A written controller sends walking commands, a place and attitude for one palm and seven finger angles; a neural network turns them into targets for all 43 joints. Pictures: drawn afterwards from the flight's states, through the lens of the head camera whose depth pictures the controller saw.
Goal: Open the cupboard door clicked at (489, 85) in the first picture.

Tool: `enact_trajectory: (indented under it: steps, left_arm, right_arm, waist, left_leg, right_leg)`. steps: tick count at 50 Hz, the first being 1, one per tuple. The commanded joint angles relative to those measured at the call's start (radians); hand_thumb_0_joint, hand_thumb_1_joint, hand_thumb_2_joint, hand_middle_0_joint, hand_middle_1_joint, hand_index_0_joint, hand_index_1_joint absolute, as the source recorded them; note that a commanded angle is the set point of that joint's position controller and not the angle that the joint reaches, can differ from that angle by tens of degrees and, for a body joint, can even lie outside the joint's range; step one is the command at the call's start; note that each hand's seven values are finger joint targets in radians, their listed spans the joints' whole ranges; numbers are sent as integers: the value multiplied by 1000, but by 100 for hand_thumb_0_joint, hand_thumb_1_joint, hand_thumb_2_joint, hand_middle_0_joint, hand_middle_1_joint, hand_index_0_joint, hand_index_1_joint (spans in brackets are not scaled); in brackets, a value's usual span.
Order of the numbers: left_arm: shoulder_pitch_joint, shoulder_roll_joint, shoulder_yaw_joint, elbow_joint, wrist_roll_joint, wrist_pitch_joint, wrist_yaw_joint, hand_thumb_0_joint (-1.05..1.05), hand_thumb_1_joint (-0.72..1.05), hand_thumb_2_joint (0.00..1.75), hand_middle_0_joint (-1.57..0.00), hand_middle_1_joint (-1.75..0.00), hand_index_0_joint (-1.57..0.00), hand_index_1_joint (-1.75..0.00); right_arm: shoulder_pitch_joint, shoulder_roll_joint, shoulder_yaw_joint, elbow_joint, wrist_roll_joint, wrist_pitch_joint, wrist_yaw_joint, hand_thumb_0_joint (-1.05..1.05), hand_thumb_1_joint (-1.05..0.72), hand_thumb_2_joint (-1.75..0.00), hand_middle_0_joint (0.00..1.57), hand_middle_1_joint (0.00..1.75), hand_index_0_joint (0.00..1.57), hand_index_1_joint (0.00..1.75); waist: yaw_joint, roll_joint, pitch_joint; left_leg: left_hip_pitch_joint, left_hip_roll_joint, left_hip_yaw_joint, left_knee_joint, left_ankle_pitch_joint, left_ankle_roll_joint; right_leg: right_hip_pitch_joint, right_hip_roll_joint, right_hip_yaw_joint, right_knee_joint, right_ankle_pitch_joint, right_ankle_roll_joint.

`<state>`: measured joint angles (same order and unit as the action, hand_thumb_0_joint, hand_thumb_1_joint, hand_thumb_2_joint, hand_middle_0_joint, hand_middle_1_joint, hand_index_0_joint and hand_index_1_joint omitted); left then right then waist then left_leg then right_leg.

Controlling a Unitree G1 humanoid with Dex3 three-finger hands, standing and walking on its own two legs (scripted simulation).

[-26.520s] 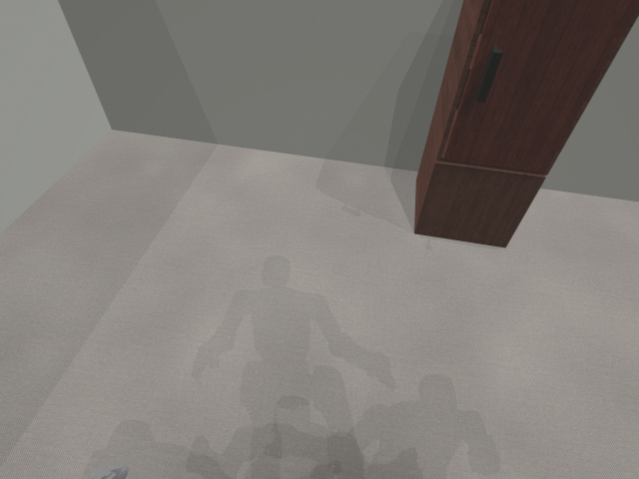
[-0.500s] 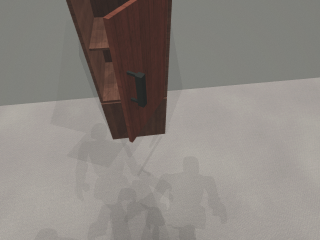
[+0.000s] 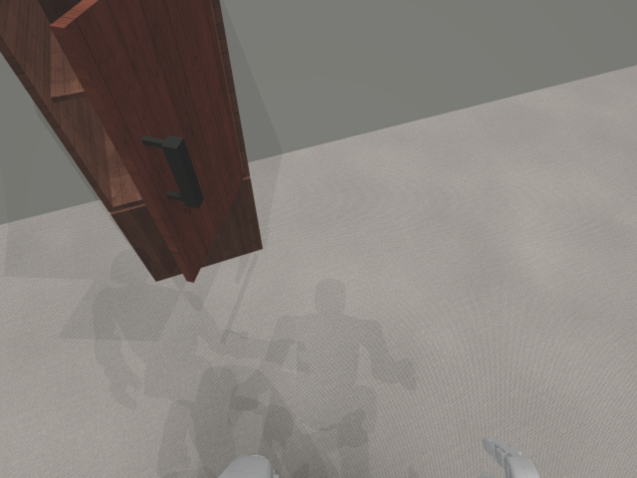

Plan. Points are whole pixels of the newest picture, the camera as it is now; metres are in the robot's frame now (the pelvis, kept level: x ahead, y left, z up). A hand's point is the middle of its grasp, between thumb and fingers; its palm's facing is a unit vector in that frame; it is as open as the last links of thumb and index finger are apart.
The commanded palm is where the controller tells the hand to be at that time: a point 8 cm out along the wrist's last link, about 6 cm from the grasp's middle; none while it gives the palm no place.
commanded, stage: walk to a spot facing it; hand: left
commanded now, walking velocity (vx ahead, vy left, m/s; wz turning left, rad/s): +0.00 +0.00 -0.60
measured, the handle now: (173, 172) +0.55 +0.31 -0.02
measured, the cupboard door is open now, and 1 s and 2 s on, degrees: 55 55 55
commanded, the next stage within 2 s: none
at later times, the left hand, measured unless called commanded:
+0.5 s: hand (201, 454) +0.15 +0.19 -0.17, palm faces -0.27 -0.92 -0.27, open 7.4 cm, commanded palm none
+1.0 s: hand (339, 326) +0.36 +0.00 -0.16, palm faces -0.64 -0.75 -0.17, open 7.4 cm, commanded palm none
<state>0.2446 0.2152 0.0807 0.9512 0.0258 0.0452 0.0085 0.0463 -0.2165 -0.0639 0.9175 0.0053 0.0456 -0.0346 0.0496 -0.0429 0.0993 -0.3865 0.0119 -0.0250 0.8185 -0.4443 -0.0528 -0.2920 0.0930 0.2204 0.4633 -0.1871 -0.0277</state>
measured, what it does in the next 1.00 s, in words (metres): walks ahead, turning right: left foot, then right foot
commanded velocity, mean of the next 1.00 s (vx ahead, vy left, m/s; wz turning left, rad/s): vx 0.22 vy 0.00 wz -0.55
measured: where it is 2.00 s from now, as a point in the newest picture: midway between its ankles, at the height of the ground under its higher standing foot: (443, 395)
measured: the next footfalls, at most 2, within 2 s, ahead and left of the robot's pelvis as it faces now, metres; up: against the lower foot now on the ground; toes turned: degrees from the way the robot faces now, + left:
left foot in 0.08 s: +0.04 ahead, +0.15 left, +0.00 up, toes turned -4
right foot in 0.40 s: +0.00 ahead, -0.14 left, +0.00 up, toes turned -16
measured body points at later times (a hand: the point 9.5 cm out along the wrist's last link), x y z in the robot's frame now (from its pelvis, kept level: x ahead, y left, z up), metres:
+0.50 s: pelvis +0.00 +0.00 -0.01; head +0.05 -0.02 +0.43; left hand +0.16 +0.23 -0.15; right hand -0.03 -0.28 -0.16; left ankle +0.01 +0.14 -0.69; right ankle -0.03 -0.13 -0.74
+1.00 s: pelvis +0.13 -0.06 -0.01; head +0.17 -0.09 +0.44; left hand +0.39 +0.04 -0.14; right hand -0.09 -0.19 -0.14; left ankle +0.11 +0.12 -0.74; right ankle +0.13 -0.20 -0.71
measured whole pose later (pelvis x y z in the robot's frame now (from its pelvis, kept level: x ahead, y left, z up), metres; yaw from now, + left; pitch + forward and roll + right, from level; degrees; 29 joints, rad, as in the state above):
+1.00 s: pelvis +0.13 -0.06 -0.01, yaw -36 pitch +2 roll +0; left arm 0.04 0.24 0.07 0.91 0.03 0.03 -0.07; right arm 0.48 -0.18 -0.02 1.03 -0.04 -0.05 -0.02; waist -0.07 -0.01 0.08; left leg -0.02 0.14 0.27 0.38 -0.36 -0.08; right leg -0.54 -0.06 -0.11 0.76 -0.25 -0.02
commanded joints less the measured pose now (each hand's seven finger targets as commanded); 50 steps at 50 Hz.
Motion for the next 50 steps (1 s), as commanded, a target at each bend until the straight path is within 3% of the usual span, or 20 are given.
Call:
enact_trajectory:
  steps: [1, 2, 3, 4, 6, 9, 14, 17, 18, 19, 20, 22, 31, 32, 33, 34, 36, 41, 47, 50]
  left_arm:
    - [-36, 203, 49, -84, -1, -9, 11, 0, 90, 90, -20, -30, -20, -30]
    - [-50, 164, 40, -96, -9, -8, 9, 0, 90, 90, -20, -30, -20, -30]
    - [-35, 103, 25, -121, -23, -5, -5, 0, 90, 90, -20, -30, -20, -30]
    - [-81, 132, 27, -135, -11, -7, -10, 0, 90, 90, -20, -30, -20, -30]
    - [-72, 153, 44, -141, 4, -5, -30, 0, 90, 90, -20, -30, -20, -30]
    - [-69, 126, 39, -120, 0, 7, -47, 0, 90, 90, -20, -30, -20, -30]
    - [-130, 104, 13, -145, -6, -8, -56, 0, 90, 90, -20, -30, -20, -30]
    - [-70, 127, 17, -121, -12, -15, -55, 0, 90, 90, -20, -30, -20, -30]
    - [13, 168, 29, -97, -8, -24, -50, 0, 90, 90, -20, -30, -20, -30]
    - [83, 291, 50, -76, 7, -34, -35, 0, 90, 90, -20, -30, -20, -30]
    - [138, 352, 64, -61, -4, -30, -18, 0, 90, 90, -20, -30, -20, -30]
    - [31, 304, 57, -97, -3, -28, -8, 0, 90, 90, -20, -30, -20, -30]
    - [-120, 225, 35, -111, 0, -46, -32, 0, 90, 90, -20, -30, -20, -30]
    - [-131, 169, 21, -127, -2, -43, -39, 0, 90, 90, -20, -30, -20, -30]
    - [-150, 83, 5, -159, -13, -38, -45, 0, 90, 90, -20, -30, -20, -30]
    - [-227, 114, 8, -197, -7, -50, -48, 0, 90, 90, -20, -30, -20, -30]
    - [-239, 113, 26, -188, 8, -61, -70, 0, 90, 90, -20, -30, -20, -30]
    - [-191, 33, -3, -131, 7, -42, -90, 0, 90, 90, -20, -30, -20, -30]
    - [-322, 25, -24, -146, 1, -45, -87, 0, 90, 90, -20, -30, -20, -30]
    - [-221, 62, -12, -111, 2, -52, -78, 0, 90, 90, -20, -30, -20, -30]
  right_arm:
    - [137, -94, -20, -43, 4, -40, -16, 0, -90, -90, 20, 30, 20, 30]
    - [185, -138, -27, -29, -1, -51, -23, 0, -90, -90, 20, 30, 20, 30]
    - [189, -243, -45, -39, -21, -60, -27, 0, -90, -90, 20, 30, 20, 30]
    - [198, -273, -50, -56, -26, -52, -29, 0, -90, -90, 20, 30, 20, 30]
    - [118, -224, -28, -96, -46, -55, -23, 0, -90, -90, 20, 30, 20, 30]
    - [79, -185, -15, -107, -44, -54, -24, 0, -90, -90, 20, 30, 20, 30]
    - [209, -223, -34, -69, -43, -49, -13, 0, -90, -90, 20, 30, 20, 30]
    - [192, -241, -40, -70, -32, -44, -4, 0, -90, -90, 20, 30, 20, 30]
    - [173, -222, -37, -83, -26, -43, 0, 0, -90, -90, 20, 30, 20, 30]
    - [163, -139, -22, -121, -12, -42, 10, 0, -90, -90, 20, 30, 20, 30]
    - [69, -130, -7, -161, -15, -36, 8, 0, -90, -90, 20, 30, 20, 30]
    - [51, -141, -12, -168, -14, -43, 22, 0, -90, -90, 20, 30, 20, 30]
    - [295, -115, -17, -48, -25, -76, 33, 0, -90, -90, 20, 30, 20, 30]
    - [387, -167, -29, -17, -30, -84, 17, 0, -90, -90, 20, 30, 20, 30]
    - [496, -280, -54, 4, -53, -94, 9, 0, -90, -90, 20, 30, 20, 30]
    - [508, -301, -51, 0, -48, -102, 1, 0, -90, -90, 20, 30, 20, 30]
    - [414, -259, -35, -37, -55, -114, 7, 0, -90, -90, 20, 30, 20, 30]
    - [406, -133, 9, 10, -41, -133, 2, 0, -90, -90, 20, 30, 20, 30]
    - [489, -139, 7, 65, -49, -121, 8, 0, -90, -90, 20, 30, 20, 30]
    - [461, -154, 7, 76, -45, -113, 9, 0, -90, -90, 20, 30, 20, 30]
  waist:
    - [-74, -91, -176]
    - [-96, 15, -194]
    - [-91, 332, -174]
    - [-100, 338, -137]
    - [-49, 156, -82]
    - [-22, 269, -63]
    - [-82, 281, -153]
    - [-45, 258, -157]
    - [-1, 154, -191]
    - [27, -184, -223]
    - [89, -297, -190]
    - [35, -210, -74]
    - [-126, -63, -76]
    - [-166, 81, -95]
    - [-211, 430, -104]
    - [-202, 328, -75]
    - [-139, 100, -15]
    - [-85, 236, -54]
    - [-129, 213, -39]
    - [-65, 203, -81]
  left_leg:
    - [205, -8, -4, -322, 144, 8]
    - [371, 82, -75, -464, 188, 30]
    - [454, 361, -361, -591, 168, 113]
    - [325, 491, -442, -593, 233, 203]
    - [162, 432, -329, -575, 300, 252]
    - [170, 282, -69, -488, 512, 175]
    - [306, 279, 29, -371, 737, 149]
    - [227, 280, 68, -278, 678, 103]
    - [121, 240, 103, -148, 508, 58]
    - [-142, 107, 215, 80, 62, -8]
    - [-281, 56, 114, 272, -279, -16]
    - [-341, 112, 12, 330, -131, -4]
    - [320, 6, 163, -288, 135, -17]
    - [453, 90, 57, -400, 8, 7]
    - [497, 392, -373, -600, -320, 101]
    - [409, 558, -556, -704, -391, 199]
    - [263, 487, -446, -710, -276, 220]
    - [359, 281, 72, -589, 397, 108]
    - [373, 321, 190, -555, 561, 121]
    - [329, 339, 223, -408, 752, 111]
  right_leg:
    - [21, -208, 258, -22, 277, -91]
    - [-122, -127, 178, 51, 114, -37]
    - [-324, 10, -7, 257, -285, 32]
    - [-312, -31, -114, 472, -426, 68]
    - [-284, -71, -138, 679, -334, 84]
    - [-277, -96, -190, 675, -261, 95]
    - [-130, -71, -315, 328, -265, 77]
    - [58, -66, -325, 99, -96, 45]
    - [234, -106, -272, -40, 33, 21]
    - [418, -359, 94, -144, 176, -80]
    - [371, -499, 310, -162, 237, -200]
    - [223, -435, 277, -216, -208, -229]
    - [-219, -202, 75, -97, -421, -110]
    - [-336, -129, 14, 64, -434, -65]
    - [-504, 12, -163, 444, -479, 4]
    - [-537, -96, -143, 592, -415, 9]
    - [-498, -151, -155, 742, -268, 18]
    - [-446, -168, -259, 650, -45, 41]
    - [-278, -137, -360, 286, -61, 13]
    - [-35, -88, -385, 173, -95, -31]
